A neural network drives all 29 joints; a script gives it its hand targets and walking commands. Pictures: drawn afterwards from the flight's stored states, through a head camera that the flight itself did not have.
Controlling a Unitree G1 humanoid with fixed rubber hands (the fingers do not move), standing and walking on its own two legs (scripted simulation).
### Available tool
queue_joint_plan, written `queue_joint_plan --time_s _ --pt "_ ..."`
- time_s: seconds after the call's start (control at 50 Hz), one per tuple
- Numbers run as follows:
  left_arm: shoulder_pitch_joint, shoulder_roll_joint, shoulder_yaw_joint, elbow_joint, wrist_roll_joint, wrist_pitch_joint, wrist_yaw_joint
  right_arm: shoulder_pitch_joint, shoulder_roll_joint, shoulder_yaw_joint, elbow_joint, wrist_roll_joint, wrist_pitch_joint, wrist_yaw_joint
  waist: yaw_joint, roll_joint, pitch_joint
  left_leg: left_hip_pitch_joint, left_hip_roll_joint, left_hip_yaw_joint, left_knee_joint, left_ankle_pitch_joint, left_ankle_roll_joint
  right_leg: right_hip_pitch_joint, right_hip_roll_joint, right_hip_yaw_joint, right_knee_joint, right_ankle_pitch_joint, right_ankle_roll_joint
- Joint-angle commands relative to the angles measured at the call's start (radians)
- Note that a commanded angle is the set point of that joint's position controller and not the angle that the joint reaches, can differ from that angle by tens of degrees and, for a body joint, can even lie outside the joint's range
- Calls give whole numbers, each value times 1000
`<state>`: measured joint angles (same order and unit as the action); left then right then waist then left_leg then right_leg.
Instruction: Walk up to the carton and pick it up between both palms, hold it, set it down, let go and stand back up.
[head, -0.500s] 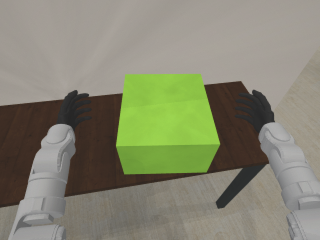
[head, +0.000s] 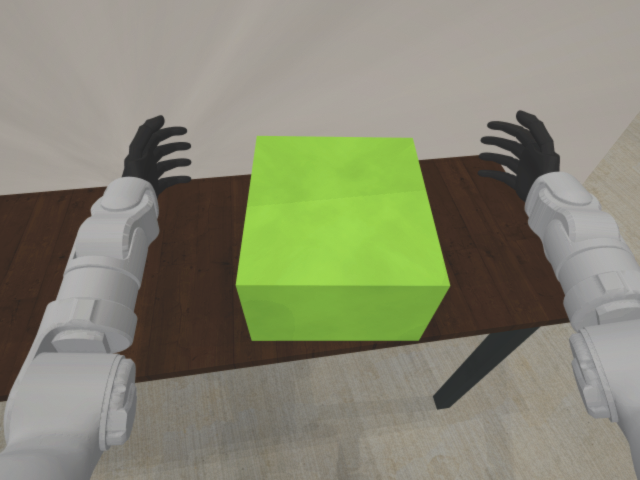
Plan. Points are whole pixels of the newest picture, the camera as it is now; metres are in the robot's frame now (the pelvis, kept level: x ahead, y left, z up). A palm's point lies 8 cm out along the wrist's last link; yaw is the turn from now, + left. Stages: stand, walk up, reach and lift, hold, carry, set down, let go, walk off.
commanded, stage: reach and lift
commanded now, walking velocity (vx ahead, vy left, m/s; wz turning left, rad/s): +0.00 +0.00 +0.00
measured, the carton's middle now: (335, 235) +0.48 +0.01 -0.01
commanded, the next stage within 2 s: none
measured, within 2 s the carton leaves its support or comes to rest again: neither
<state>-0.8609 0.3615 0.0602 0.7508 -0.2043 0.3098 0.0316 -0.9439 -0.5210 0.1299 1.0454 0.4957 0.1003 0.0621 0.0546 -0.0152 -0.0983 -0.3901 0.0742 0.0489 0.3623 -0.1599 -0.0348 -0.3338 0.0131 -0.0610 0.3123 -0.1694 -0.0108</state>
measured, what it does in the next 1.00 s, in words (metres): stands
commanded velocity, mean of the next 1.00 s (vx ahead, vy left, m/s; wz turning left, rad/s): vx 0.00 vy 0.00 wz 0.00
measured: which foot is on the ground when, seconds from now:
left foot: down 0.00-1.00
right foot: down 0.00-1.00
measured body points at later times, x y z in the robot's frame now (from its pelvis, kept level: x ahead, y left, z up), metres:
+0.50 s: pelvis -0.01 +0.00 -0.01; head +0.08 +0.02 +0.43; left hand +0.44 +0.25 +0.05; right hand +0.47 -0.20 +0.07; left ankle +0.00 +0.14 -0.75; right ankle -0.02 -0.11 -0.75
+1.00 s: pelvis -0.03 +0.00 -0.03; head +0.08 +0.00 +0.41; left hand +0.45 +0.21 +0.04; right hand +0.47 -0.20 +0.06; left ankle +0.00 +0.14 -0.75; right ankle -0.02 -0.11 -0.75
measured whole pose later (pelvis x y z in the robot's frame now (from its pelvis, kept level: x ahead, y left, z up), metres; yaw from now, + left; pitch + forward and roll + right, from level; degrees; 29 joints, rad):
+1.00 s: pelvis -0.03 +0.00 -0.03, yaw -1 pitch +27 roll -1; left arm -1.09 0.26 -0.07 1.44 -0.28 -0.30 0.05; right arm -1.09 -0.39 0.21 1.40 0.48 -0.25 0.06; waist 0.07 -0.02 -0.27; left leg -0.86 0.09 0.05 0.56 -0.18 -0.03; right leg -0.83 0.01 -0.05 0.56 -0.21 -0.02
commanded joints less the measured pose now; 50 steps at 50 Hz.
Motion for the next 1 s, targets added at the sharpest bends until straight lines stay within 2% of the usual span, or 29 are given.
queue_joint_plan --time_s 0.0,0.04,0.08,0.1,0.12,0.16,0.18,0.22,0.24,0.26,0.28,0.32,0.34,0.4,0.46,0.48,0.54,0.58,0.6,0.62,0.66,0.72,0.74,0.78,0.86,0.88,0.92,0.96,0.98 --pt "-398 121 -26 -37 -38 -70 10 -414 -168 -21 -43 14 -37 10 -1 3 -506 295 -66 -28 66 330 10 55 60 12 22 308 52" --pt "-432 128 -29 25 -30 -93 14 -431 -157 -26 7 3 -46 10 -1 30 -501 284 -64 -29 76 337 9 24 50 17 24 313 50" --pt "-412 111 -46 69 -43 -127 4 -427 -138 7 30 14 -56 9 -1 3 -518 267 -62 -35 84 356 15 38 52 17 34 340 53" --pt "-423 115 -48 133 -47 -142 -1 -451 -144 5 51 7 -67 10 -6 -8 -509 239 -66 -33 87 328 20 32 50 13 41 322 60" --pt "-442 114 -54 141 -42 -164 -4 -452 -139 8 69 4 -79 10 5 -1 -530 222 -61 -35 83 326 16 32 45 21 45 327 57" --pt "-426 130 -51 214 -40 -206 -9 -452 -122 26 78 -6 -105 7 13 -55 -533 168 -66 -25 86 308 32 48 42 25 59 351 72" --pt "-424 112 -55 232 -38 -233 -10 -448 -117 28 95 3 -119 4 14 -34 -548 164 -63 -25 91 328 27 62 41 25 69 366 67" --pt "-418 112 -39 228 -21 -291 -9 -440 -108 38 87 -8 -165 -4 19 -57 -601 131 -66 -19 101 374 23 104 42 28 85 430 76" --pt "-428 104 -44 253 -25 -314 -10 -442 -99 38 108 -11 -183 -6 10 -45 -606 113 -65 -22 109 387 17 91 41 24 97 450 73" --pt "-418 104 -34 289 -10 -338 -12 -436 -90 43 122 -25 -200 -12 21 -58 -608 105 -66 -12 111 385 14 95 42 25 97 459 71" --pt "-421 103 -41 326 -19 -363 -15 -420 -89 34 176 -22 -214 -13 12 -22 -595 84 -66 -13 112 376 9 74 39 28 95 434 67" --pt "-423 96 -36 352 -3 -417 -14 -412 -77 31 195 -27 -254 -16 17 -1 -636 76 -69 -6 121 370 7 57 32 29 104 416 65" --pt "-423 89 -41 377 -12 -446 -9 -429 -69 42 192 -21 -274 -15 26 -18 -640 55 -66 -5 130 376 8 42 36 25 111 421 67" --pt "-443 79 -52 380 -25 -517 -3 -427 -56 43 196 -23 -327 -21 12 -11 -702 58 -63 -5 155 417 -8 8 37 19 135 446 62" --pt "-472 76 -63 401 -28 -572 3 -440 -58 42 192 -24 -378 -23 9 31 -806 88 -55 -9 195 483 -26 -55 34 14 159 480 59" --pt "-483 65 -87 393 -50 -585 4 -445 -66 36 192 -22 -387 -24 -7 36 -829 91 -55 -4 208 485 -35 -79 36 10 156 475 54" --pt "-507 58 -98 431 -69 -602 10 -459 -85 12 244 -40 -393 -24 -13 52 -829 122 -47 -14 220 447 -39 -176 39 -7 161 375 37" --pt "-519 57 -107 483 -84 -606 15 -475 -74 22 275 -34 -387 -17 -7 28 -805 100 -38 -12 214 377 -30 -238 41 -13 155 265 31" --pt "-519 37 -128 510 -98 -606 17 -487 -82 20 307 -33 -383 -12 -17 15 -783 96 -36 -14 214 338 -30 -271 45 -19 151 212 28" --pt "-523 37 -147 537 -105 -606 17 -494 -78 20 319 -28 -380 -8 -18 40 -760 65 -36 -10 215 297 -25 -291 38 -8 148 152 26" --pt "-550 25 -180 604 -132 -607 14 -520 -72 16 326 -40 -373 -5 -29 17 -737 47 -30 -20 210 244 -21 -330 37 -18 158 90 25" --pt "-565 27 -195 639 -144 -611 11 -515 -45 48 370 -13 -364 8 -12 -4 -701 9 -31 -16 229 266 -13 -312 32 -5 188 119 29" --pt "-575 33 -177 621 -131 -619 11 -518 -34 46 357 -10 -368 8 -12 2 -738 -5 -32 -22 236 292 -14 -286 30 -2 197 158 32" --pt "-575 32 -162 615 -120 -631 13 -540 -15 67 306 5 -379 12 21 -9 -773 -37 -38 -11 237 301 -7 -248 32 0 217 180 38" --pt "-569 47 -139 610 -81 -638 24 -544 0 75 272 -8 -379 10 35 -28 -815 -74 -43 4 241 293 1 -209 24 12 234 221 48" --pt "-563 50 -121 617 -73 -638 24 -534 12 80 277 -4 -374 7 54 -22 -795 -104 -47 4 232 292 7 -187 21 25 231 234 50" --pt "-550 48 -114 595 -70 -638 19 -524 29 82 255 -1 -377 -4 52 -46 -811 -154 -50 11 230 294 15 -121 14 39 246 290 57" --pt "-571 44 -89 576 -68 -648 16 -546 40 60 219 -35 -380 -24 32 -79 -835 -206 -55 15 220 269 24 -53 9 49 248 312 64" --pt "-578 40 -82 584 -64 -653 15 -545 61 58 240 -51 -376 -31 28 -105 -796 -241 -57 14 218 262 26 -32 8 50 261 339 67"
